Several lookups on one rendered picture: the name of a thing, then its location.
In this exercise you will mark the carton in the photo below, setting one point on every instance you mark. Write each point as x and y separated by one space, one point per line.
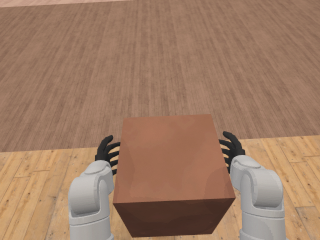
171 178

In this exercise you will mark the right robot forearm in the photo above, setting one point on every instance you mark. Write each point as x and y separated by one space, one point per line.
261 200

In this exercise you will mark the left robot forearm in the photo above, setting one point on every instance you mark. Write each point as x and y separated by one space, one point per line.
88 203

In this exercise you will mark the left robot hand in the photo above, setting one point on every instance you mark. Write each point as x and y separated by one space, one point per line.
103 152

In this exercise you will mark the right robot hand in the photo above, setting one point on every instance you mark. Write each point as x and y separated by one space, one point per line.
235 148

